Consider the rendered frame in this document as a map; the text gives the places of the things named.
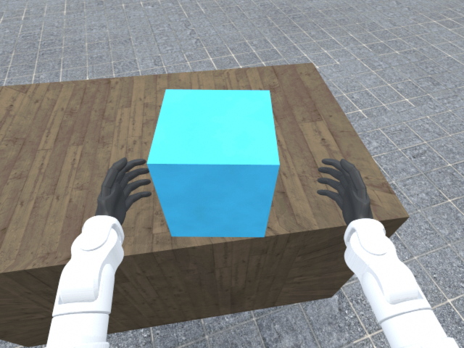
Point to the robot left hand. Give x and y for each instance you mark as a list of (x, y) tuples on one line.
[(114, 199)]

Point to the pedestal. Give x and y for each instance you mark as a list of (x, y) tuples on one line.
[(57, 142)]

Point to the carton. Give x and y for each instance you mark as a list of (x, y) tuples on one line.
[(214, 162)]

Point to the robot right hand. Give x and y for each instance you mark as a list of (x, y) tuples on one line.
[(352, 198)]

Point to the robot right forearm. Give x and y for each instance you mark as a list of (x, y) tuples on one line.
[(395, 297)]

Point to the robot left forearm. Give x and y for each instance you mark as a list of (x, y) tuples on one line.
[(84, 295)]

